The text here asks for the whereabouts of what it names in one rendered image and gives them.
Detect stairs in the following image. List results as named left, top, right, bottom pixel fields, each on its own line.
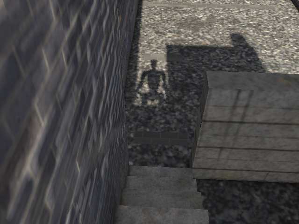
left=114, top=165, right=209, bottom=224

